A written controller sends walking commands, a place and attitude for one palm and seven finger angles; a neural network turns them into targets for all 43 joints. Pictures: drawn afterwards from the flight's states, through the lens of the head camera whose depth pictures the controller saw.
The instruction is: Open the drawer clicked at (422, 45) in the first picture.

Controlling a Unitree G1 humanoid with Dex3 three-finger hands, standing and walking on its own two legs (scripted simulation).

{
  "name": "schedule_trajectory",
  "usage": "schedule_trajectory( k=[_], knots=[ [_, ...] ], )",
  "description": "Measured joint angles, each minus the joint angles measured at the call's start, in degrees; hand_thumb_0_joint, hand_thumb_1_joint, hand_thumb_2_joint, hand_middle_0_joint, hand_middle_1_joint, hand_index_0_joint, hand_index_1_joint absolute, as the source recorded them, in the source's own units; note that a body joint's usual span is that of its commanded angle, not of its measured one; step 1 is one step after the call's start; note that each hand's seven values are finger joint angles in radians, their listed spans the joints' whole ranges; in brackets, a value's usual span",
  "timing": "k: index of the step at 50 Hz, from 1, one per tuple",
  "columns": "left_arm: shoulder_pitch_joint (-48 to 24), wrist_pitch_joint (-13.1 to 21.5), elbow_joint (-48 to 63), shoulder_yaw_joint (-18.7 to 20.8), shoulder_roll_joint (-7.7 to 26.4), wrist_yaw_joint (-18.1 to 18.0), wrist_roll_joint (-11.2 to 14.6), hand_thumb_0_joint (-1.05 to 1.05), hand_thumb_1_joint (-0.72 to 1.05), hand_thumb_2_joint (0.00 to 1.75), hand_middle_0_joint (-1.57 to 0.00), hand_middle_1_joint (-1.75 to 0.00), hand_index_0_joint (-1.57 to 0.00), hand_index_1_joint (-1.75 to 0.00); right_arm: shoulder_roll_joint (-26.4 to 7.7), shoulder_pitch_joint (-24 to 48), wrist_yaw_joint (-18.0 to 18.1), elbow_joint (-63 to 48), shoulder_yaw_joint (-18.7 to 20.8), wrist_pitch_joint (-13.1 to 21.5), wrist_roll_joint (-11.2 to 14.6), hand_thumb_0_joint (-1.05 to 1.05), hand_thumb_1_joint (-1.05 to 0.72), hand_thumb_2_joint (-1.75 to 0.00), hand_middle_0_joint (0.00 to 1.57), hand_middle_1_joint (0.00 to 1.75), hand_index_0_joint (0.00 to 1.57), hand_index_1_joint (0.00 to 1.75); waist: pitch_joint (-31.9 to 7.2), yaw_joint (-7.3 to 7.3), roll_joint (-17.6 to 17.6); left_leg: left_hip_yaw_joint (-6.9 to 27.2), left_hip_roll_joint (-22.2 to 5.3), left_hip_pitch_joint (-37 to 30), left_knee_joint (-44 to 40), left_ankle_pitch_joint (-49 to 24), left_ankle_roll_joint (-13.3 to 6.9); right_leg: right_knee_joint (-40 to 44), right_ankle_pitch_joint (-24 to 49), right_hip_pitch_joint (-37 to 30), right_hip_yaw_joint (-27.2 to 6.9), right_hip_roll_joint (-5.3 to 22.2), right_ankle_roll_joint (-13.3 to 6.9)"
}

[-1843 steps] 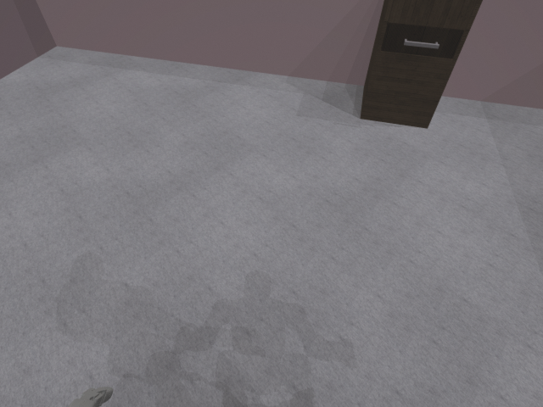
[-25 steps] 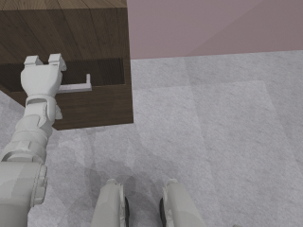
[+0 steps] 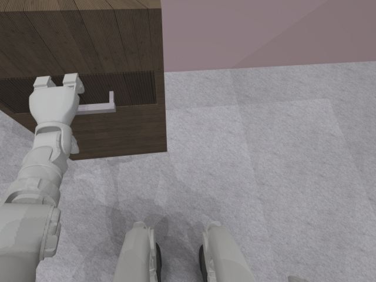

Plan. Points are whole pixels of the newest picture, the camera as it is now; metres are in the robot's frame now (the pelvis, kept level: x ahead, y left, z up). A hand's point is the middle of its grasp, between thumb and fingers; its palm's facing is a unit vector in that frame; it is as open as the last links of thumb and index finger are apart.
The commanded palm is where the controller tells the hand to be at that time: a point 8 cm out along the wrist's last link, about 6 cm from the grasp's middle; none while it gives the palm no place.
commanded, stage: lower the fingers behind the handle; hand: left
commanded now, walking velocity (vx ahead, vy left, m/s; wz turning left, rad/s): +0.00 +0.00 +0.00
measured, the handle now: (78, 103) +0.54 +0.26 -0.10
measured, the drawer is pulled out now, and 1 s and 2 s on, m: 0.00 0.00 0.00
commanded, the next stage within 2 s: close the thumb around the handle in 1.70 s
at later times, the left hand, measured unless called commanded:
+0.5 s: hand (74, 123) +0.47 +0.25 -0.08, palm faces -0.09 -0.03 -1.00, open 13.8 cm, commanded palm +0.47 +0.23 -0.02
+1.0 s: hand (83, 123) +0.48 +0.24 -0.11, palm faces -0.09 -0.03 -1.00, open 13.8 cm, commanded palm +0.48 +0.22 -0.05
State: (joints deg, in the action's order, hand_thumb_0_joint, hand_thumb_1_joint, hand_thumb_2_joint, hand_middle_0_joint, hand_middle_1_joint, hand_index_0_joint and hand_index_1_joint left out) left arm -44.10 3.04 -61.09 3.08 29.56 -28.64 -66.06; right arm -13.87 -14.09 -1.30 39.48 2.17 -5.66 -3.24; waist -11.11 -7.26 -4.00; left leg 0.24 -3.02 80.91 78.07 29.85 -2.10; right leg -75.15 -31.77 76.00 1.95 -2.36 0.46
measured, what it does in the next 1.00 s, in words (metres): stands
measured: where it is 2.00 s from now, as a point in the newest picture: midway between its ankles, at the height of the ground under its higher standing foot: (182, 280)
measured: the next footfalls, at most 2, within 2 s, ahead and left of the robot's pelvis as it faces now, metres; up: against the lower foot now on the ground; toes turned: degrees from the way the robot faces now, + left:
none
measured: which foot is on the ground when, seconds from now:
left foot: down 0.00-1.00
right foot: down 0.00-1.00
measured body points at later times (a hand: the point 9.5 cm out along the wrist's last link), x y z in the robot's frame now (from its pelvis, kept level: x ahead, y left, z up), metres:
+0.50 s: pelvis +0.00 +0.00 -0.01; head +0.17 +0.02 +0.40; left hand +0.47 +0.25 -0.02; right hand +0.03 -0.27 -0.14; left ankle +0.04 +0.10 -0.60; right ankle +0.02 -0.13 -0.60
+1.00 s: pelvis -0.01 +0.00 -0.04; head +0.18 +0.02 +0.37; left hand +0.48 +0.24 -0.05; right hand +0.03 -0.27 -0.17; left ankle +0.04 +0.10 -0.60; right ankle +0.02 -0.13 -0.60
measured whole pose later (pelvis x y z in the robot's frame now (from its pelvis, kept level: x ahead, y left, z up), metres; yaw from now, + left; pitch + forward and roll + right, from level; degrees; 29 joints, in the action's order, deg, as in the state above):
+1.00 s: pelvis -0.01 +0.00 -0.04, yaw -1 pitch +36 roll -5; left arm -45.2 7.2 -61.1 4.1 31.2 -27.4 -67.8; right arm -13.4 -14.5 -1.2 40.0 1.1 -4.0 -4.1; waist -12.8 -8.3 -4.1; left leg 1.1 -3.6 91.2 87.6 32.8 -1.9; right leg -84.7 -34.8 86.1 2.7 -2.9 0.1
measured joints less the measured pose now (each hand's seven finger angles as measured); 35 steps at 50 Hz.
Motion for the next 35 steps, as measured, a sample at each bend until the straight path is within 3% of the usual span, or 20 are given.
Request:
schedule_trajectory(
  k=[6,13,20,24,28,35],
  knots=[
    [1.7,2.3,2.1,-1.5,-1.3,2.8,0.5,0.0,-0.48,0.3,-0.32,-1.2,-0.32,-1.2,0.8,-1.2,1.0,1.1,-0.5,0.2,0.3,0.0,-0.91,-0.9,0.21,0.3,0.2,0.3,-0.6,0.09,0.2,-0.1,0.1,-2.1,-1.7,-0.2,-0.1,1.8,0.3,-2.2,-0.1,0.1,0.0],
    [-0.6,3.8,-1.0,-0.6,-0.1,-1.1,-1.1,0.0,-0.48,0.3,-0.34,-1.23,-0.33,-1.21,0.2,-1.8,0.6,0.7,-0.8,0.3,-0.2,0.0,-0.91,-0.9,0.21,0.3,0.2,0.3,-1.6,-0.87,0.0,0.3,-0.1,-1.0,-0.2,0.6,0.0,0.7,-0.4,-1.3,0.3,-0.2,-0.1],
    [-0.6,1.0,-3.7,-0.1,0.1,0.0,-0.9,0.0,-0.48,0.3,-0.33,-1.22,-0.33,-1.22,-0.3,-1.0,-0.1,-0.1,-0.7,-0.1,-0.2,0.0,-0.91,-0.9,0.21,0.3,0.2,0.3,-0.9,-0.85,0.1,-0.1,-0.2,1.5,1.8,0.7,-0.2,-1.7,-0.6,1.5,-0.1,-0.2,0.1],
    [0.9,3.2,-0.6,0.6,0.7,0.9,-1.1,0.0,-0.48,0.3,-0.32,-1.21,-0.32,-1.21,-0.1,-1.0,0.3,0.1,-0.4,0.5,-0.3,0.0,-0.91,-0.9,0.21,0.3,0.2,0.3,-1.0,-0.65,0.4,0.1,-0.2,3.4,3.0,0.8,-0.1,-3.0,-0.8,3.4,0.0,-0.2,0.0],
    [0.4,5.3,1.0,0.4,1.2,-0.3,-1.8,0.0,-0.48,0.3,-0.32,-1.21,-0.32,-1.21,0.0,-0.8,0.5,1.1,-0.1,0.9,-0.7,0.0,-0.91,-0.9,0.21,0.3,0.2,0.3,-1.3,-0.36,0.3,0.6,0.0,5.2,4.7,1.3,0.0,-4.6,-1.4,4.8,0.6,-0.1,-0.1],
    [-3.2,1.9,-2.5,0.1,0.9,-2.2,-1.6,0.0,-0.48,0.3,-0.32,-1.2,-0.32,-1.2,0.2,0.3,-0.3,1.1,-0.5,1.3,-0.8,0.0,-0.91,-0.9,0.21,0.3,0.2,0.3,-1.3,-0.92,-0.1,1.0,0.0,7.8,6.9,1.7,0.0,-6.7,-2.0,7.3,0.9,0.0,-0.1]
  ],
)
